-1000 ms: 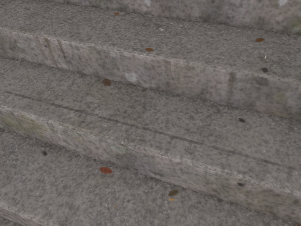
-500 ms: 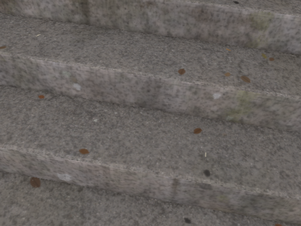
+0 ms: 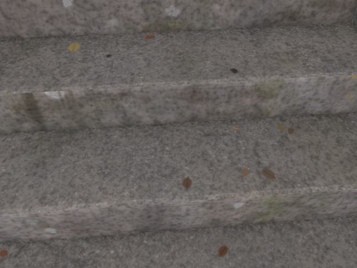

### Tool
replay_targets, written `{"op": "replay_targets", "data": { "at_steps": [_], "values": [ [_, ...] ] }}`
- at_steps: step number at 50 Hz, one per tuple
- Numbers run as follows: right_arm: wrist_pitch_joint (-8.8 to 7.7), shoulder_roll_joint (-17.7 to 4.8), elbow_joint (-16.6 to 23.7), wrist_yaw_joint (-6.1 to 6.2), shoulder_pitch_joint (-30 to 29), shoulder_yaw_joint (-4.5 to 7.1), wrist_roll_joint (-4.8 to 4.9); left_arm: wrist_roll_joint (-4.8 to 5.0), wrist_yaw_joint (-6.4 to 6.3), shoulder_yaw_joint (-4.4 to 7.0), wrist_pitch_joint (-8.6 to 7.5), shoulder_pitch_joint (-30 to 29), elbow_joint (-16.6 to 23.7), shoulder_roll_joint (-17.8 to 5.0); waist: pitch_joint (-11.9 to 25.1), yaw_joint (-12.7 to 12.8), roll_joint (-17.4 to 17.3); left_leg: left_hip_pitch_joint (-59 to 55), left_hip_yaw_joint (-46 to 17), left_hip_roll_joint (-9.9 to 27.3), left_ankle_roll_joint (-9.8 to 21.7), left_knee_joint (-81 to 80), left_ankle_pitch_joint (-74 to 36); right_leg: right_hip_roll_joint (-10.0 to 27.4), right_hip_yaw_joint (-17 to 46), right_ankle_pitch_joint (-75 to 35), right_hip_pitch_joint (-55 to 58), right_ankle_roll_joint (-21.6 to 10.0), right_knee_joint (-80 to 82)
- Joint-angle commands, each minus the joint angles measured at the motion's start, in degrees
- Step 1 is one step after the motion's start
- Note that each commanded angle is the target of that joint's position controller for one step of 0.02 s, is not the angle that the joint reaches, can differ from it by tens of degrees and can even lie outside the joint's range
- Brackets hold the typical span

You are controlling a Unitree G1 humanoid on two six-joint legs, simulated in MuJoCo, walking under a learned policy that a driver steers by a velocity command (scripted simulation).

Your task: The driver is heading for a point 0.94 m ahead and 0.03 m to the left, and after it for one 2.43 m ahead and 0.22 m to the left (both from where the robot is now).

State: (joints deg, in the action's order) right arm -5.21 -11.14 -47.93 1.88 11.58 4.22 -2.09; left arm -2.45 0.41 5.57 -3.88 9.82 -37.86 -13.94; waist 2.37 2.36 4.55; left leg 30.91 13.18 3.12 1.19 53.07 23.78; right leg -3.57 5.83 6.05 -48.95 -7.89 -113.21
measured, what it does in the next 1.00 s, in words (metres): climbs: right foot 0.17 m higher, then left foot 0.17 m higher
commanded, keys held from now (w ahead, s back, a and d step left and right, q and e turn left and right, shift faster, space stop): w+e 0.26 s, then w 0.08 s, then w+q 0.02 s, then q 0.44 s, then s+q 0.20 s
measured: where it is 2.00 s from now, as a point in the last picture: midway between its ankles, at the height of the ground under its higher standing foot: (224, 147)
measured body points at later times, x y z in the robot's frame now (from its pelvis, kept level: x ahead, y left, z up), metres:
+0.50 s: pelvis +0.31 -0.09 +0.16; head +0.35 -0.09 +0.61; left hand +0.49 +0.12 +0.04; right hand +0.37 -0.35 +0.05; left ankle +0.23 +0.08 -0.33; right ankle +0.37 -0.15 -0.51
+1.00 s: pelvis +0.51 -0.07 +0.28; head +0.54 -0.08 +0.73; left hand +0.56 +0.18 +0.16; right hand +0.73 -0.26 +0.19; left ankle +0.63 -0.02 -0.34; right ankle +0.39 -0.18 -0.35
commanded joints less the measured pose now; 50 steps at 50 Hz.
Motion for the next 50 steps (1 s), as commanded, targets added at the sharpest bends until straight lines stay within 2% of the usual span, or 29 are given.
{"op": "replay_targets", "data": {
  "at_steps": [1,3,5,7,11,12,13,14,16,17,18,19,20,22,23,26,29,32,35,38,40,42,43,45,46,47,48,49,50],
  "values": [
    [-3.12,3.7,-3.9,-1.83,3.0,-1.92,-0.11,1.77,-0.62,-4.52,1.97,3.3,6.3,9.6,-6.7,5.2,-7.1,-4.2,-18.9,15.7,5.6,-36.7,-5.6,4.3,6.1,5.6,-15.6,-0.6,-4.1],
    [-3.97,0.5,-2.6,-1.75,-2.0,-1.63,-0.09,1.38,-0.67,-2.81,3.16,-1.8,7.0,4.2,-8.4,5.2,-2.9,1.1,-9.7,13.6,4.7,-39.3,-11.2,3.0,3.2,-0.3,-10.4,1.1,6.5],
    [-5.10,-5.3,-4.7,-1.81,4.5,-0.09,-0.38,-0.15,-1.72,-2.54,4.02,-7.0,9.0,5.2,-6.5,2.7,-6.5,-9.4,-9.3,15.7,8.1,-43.0,-13.2,2.8,0.0,4.7,-18.6,0.9,-4.6],
    [-5.47,-7.0,-7.5,-2.32,11.8,0.45,-0.80,-0.47,-3.49,-3.40,4.05,-15.6,11.5,7.6,-7.9,-1.0,-5.3,-24.7,-9.1,16.6,7.8,-45.7,-10.9,2.1,-1.2,17.9,-34.5,-1.2,-13.8],
    [-2.85,-4.3,-10.7,-0.99,20.2,-0.32,-1.23,0.51,-1.72,-5.71,3.54,-28.8,18.3,9.4,-6.8,-4.4,-7.5,-35.8,-2.0,12.6,4.4,-50.8,-12.5,6.7,-6.9,24.0,-35.9,-0.7,8.7],
    [-1.83,-5.1,-9.5,-0.60,17.7,-0.27,-0.43,-0.25,-0.25,-6.00,4.37,-26.0,18.0,7.9,-4.1,-3.7,-9.1,-31.9,1.6,10.7,7.2,-54.5,-19.5,7.9,-13.6,21.8,-24.0,-0.1,19.6],
    [-1.62,-6.2,-8.4,0.09,16.3,-0.25,1.14,0.68,0.78,-6.95,4.87,-24.8,18.2,10.1,-2.2,-3.5,-11.1,-28.0,2.8,11.2,8.6,-59.3,-26.1,9.1,-16.0,20.0,-10.0,-1.5,31.3],
    [-1.71,-7.6,-6.4,0.23,14.1,-0.44,2.92,0.80,1.04,-5.96,4.84,-21.2,15.5,8.1,1.1,-2.5,-7.1,-24.0,3.9,11.6,10.3,-53.7,-62.1,3.4,-22.7,20.6,7.7,-1.4,38.3],
    [-2.97,-17.5,-5.3,-0.59,15.0,2.05,3.92,2.18,-0.17,-3.96,4.98,0.7,9.1,5.0,17.0,5.5,-16.8,-35.1,1.6,16.0,9.1,-28.3,-108.5,-3.4,-20.1,17.2,27.4,-2.1,45.8],
    [-4.02,-18.9,-3.6,-1.94,14.4,2.76,5.15,2.03,-0.52,-2.36,4.83,7.8,7.5,1.4,21.9,8.8,-19.0,-34.2,-0.3,13.9,7.1,-14.0,-99.5,-3.8,-11.1,17.5,36.0,-3.7,58.3],
    [-4.49,-12.5,0.6,-4.04,13.6,1.61,5.23,0.74,-0.83,-0.61,3.98,10.1,5.0,-4.6,23.2,7.9,-8.7,-9.5,-4.8,6.4,2.5,8.0,-66.5,7.4,18.0,22.6,49.7,-8.6,70.1],
    [-4.71,-10.4,2.6,-5.91,11.6,2.15,3.80,0.79,-1.27,2.33,4.40,9.0,5.3,-11.8,28.9,7.1,4.0,-1.3,-13.3,-4.3,-0.6,37.6,-16.8,18.7,44.4,15.3,51.0,-9.1,91.2],
    [-3.80,-4.6,4.6,-5.54,12.1,1.56,3.10,-0.33,-0.18,2.20,3.50,2.7,5.3,-10.9,29.1,3.1,-1.8,3.2,-24.5,-4.6,-0.9,55.0,-16.9,22.2,42.2,9.7,47.4,-7.6,91.2],
    [-2.81,0.6,8.4,-2.67,7.3,0.11,1.80,0.41,0.81,0.39,0.15,0.9,-1.2,-4.3,11.8,-1.4,-9.3,9.1,-22.0,-2.6,0.3,58.9,-19.8,20.1,27.4,1.9,31.8,-6.0,85.6],
    [-1.93,2.8,9.5,-1.48,6.5,-0.82,0.67,0.53,0.78,-0.57,-0.86,1.6,-4.9,-1.0,3.9,-3.4,-7.7,13.8,-22.4,-2.3,1.6,58.5,-17.8,17.4,19.9,-0.3,26.6,-5.1,83.2],
    [0.29,4.0,8.6,-0.18,9.3,-1.80,0.33,1.53,0.32,-2.30,-2.08,3.7,-10.6,5.3,-1.6,-6.7,-4.5,21.3,-24.7,-3.5,2.8,56.4,-14.3,14.7,5.8,-11.3,26.9,-0.6,86.4],
    [2.03,2.7,6.5,0.29,9.6,-0.87,0.72,1.06,0.17,-1.99,-4.08,10.9,-13.2,2.9,-1.2,-4.5,-3.8,26.5,-20.4,-6.5,1.0,56.6,-11.9,17.5,-0.5,-32.8,33.4,2.0,88.4],
    [2.93,5.4,8.8,1.46,0.8,-1.62,0.74,0.39,0.31,-1.43,-4.48,14.7,-14.6,-0.6,-1.0,-2.0,0.5,41.5,-17.8,-7.9,3.0,71.5,-7.7,18.5,-4.6,-27.6,41.7,2.4,91.6],
    [4.26,7.0,14.6,2.00,-11.3,-3.03,0.12,0.51,-0.13,-2.69,-3.92,16.2,-15.9,1.9,-5.4,-1.8,-0.8,46.5,-15.9,-7.0,3.9,70.1,-7.4,17.0,-8.5,-17.5,39.3,3.3,95.1],
    [5.61,7.0,19.5,0.98,-17.7,-4.43,0.48,0.71,-2.01,-3.16,-3.23,19.8,-17.3,0.9,-5.2,-1.2,2.2,45.9,-9.9,-4.6,2.9,56.0,-7.6,14.9,-10.8,-18.1,42.0,2.8,98.5],
    [6.92,6.1,21.0,0.00,-15.9,-4.94,0.66,1.03,-3.92,-1.94,-2.82,18.2,-15.5,-4.8,-1.4,-2.7,2.6,40.3,-5.8,0.0,3.4,46.2,0.9,17.8,-12.7,-29.1,48.8,-0.1,104.9],
    [7.93,7.5,21.9,-0.19,-17.5,-5.44,1.58,2.07,-5.17,-1.76,-1.73,20.0,-14.9,-6.1,-0.3,-1.3,2.5,32.7,-4.8,1.6,5.4,33.1,5.8,19.5,-14.1,-43.7,56.1,-1.0,104.2],
    [8.48,7.8,19.3,-0.34,-12.6,-5.47,2.16,2.78,-5.68,-2.34,-1.03,17.2,-12.9,-4.8,1.6,-3.1,0.6,22.5,0.8,-2.0,6.5,28.5,9.5,17.6,-18.6,-63.7,54.1,-0.3,99.3],
    [9.00,5.0,16.3,0.04,-1.8,-4.53,2.09,3.81,-5.39,-1.14,-1.00,12.5,-9.2,-10.6,9.3,-6.9,6.6,3.2,1.8,-7.4,8.3,21.2,7.3,20.6,-18.8,-95.2,51.7,0.3,86.2],
    [8.72,2.2,15.1,0.03,5.1,-3.44,1.03,5.10,-4.02,-0.57,-1.27,9.4,-7.3,-12.7,14.2,-10.0,7.1,-8.1,-1.8,-9.6,9.3,9.3,3.6,19.5,-18.9,-93.9,50.2,1.4,75.6],
    [7.75,-2.3,14.8,-0.03,6.8,-1.67,0.98,4.49,-3.19,-0.63,-1.44,9.6,-4.9,-11.5,13.1,-11.1,4.5,-19.0,-16.7,-7.4,11.7,-1.0,-1.6,16.4,-17.2,-72.7,34.3,4.4,60.5],
    [8.44,-11.6,15.7,0.74,6.4,1.50,0.37,3.88,-1.13,-1.79,-0.81,3.5,1.5,-6.2,16.4,-12.6,-21.4,-25.3,-54.0,10.6,23.4,-22.1,-21.4,-0.9,-15.0,9.3,12.1,9.7,29.2],
    [9.43,-11.1,19.0,1.56,-2.5,1.90,0.98,0.44,-0.10,-2.60,0.24,5.9,2.1,-1.7,19.4,-7.1,-15.8,-18.2,-64.5,12.4,23.9,-29.1,-27.9,-0.7,1.2,15.0,11.8,9.3,10.4],
    [9.22,-7.8,19.0,1.54,-7.8,0.92,0.60,-0.11,-0.12,-2.99,1.77,6.6,3.8,0.6,13.0,-2.7,-9.7,-7.6,-56.5,10.9,20.9,-26.8,-15.0,1.4,1.9,9.6,11.2,9.1,7.9]
  ]
}}
Keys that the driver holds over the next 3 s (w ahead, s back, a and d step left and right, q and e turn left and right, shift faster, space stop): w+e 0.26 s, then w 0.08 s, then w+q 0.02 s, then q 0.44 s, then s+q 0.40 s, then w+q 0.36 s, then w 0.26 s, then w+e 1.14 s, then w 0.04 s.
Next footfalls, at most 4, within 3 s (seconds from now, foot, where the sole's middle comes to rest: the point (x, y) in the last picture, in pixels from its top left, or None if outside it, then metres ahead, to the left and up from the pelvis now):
0.34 right None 0.41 -0.16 -0.55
0.92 left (202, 173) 0.67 -0.02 -0.37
1.74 right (257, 142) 0.80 -0.20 -0.37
2.14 left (156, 57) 1.03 0.15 -0.20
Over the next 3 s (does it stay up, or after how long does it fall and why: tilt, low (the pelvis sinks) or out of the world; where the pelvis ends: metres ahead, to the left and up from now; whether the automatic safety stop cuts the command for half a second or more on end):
stays up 1.37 0.06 0.73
